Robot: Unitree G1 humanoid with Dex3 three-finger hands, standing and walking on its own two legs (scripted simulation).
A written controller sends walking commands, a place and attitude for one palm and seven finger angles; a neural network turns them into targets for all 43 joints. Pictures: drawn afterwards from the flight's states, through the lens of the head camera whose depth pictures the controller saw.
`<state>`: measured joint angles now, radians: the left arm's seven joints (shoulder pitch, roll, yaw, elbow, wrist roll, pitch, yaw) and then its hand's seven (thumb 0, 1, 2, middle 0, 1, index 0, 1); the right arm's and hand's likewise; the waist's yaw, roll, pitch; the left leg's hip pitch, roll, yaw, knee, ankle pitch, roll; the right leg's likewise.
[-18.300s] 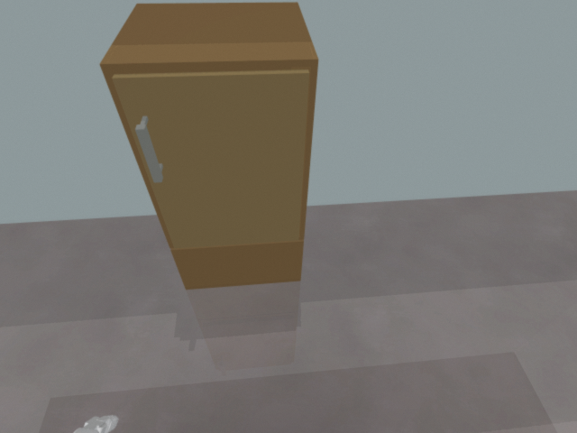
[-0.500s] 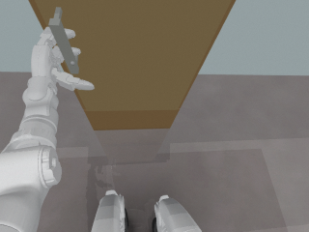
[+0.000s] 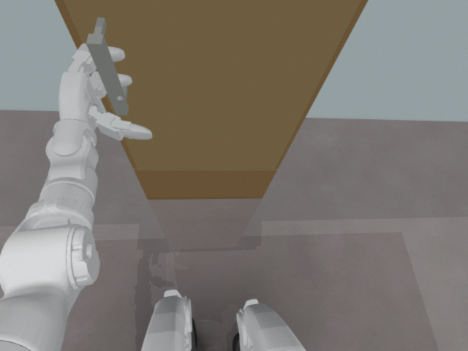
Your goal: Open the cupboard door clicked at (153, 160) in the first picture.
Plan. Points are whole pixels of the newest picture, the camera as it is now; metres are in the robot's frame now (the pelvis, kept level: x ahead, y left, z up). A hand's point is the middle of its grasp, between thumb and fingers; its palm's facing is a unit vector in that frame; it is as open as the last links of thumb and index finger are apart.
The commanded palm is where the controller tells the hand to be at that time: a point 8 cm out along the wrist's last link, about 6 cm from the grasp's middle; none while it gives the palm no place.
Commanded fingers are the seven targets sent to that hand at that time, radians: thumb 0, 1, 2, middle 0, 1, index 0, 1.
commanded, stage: close the thumb around the handle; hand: left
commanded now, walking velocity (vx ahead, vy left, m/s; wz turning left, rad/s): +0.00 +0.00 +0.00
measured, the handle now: (112, 71) +0.57 +0.17 +0.07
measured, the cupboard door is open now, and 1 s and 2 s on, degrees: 0 3 41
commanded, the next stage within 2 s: pull the door open along its arc in 0.62 s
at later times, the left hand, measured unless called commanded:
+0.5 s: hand (125, 96) +0.52 +0.15 +0.06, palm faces -0.02 -1.00 -0.02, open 6.2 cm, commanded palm +0.50 +0.18 +0.06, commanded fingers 0.00 0.90 0.90 -0.40 -1.35 -0.40 -1.35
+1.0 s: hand (126, 106) +0.50 +0.14 +0.07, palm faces -0.03 -1.00 -0.01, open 5.5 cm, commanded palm +0.46 +0.18 +0.06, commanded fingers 0.00 0.90 0.90 -0.40 -1.35 -0.40 -1.35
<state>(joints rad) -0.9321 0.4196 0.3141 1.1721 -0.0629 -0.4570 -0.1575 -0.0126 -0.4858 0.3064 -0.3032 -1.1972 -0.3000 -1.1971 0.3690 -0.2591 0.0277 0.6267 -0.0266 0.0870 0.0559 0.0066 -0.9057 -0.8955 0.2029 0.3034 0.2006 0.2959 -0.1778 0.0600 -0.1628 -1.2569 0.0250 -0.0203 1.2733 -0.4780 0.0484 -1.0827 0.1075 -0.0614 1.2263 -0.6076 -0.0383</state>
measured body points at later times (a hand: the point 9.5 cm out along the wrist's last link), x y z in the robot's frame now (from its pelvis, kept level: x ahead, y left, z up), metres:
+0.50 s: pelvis +0.00 +0.00 +0.00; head +0.14 +0.03 +0.42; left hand +0.52 +0.20 +0.07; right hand -0.01 -0.26 -0.11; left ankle +0.05 +0.09 -0.62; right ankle -0.02 -0.11 -0.62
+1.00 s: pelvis +0.01 +0.00 +0.01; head +0.14 +0.01 +0.44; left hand +0.50 +0.20 +0.07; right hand +0.02 -0.26 -0.11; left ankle +0.05 +0.09 -0.62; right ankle -0.02 -0.11 -0.62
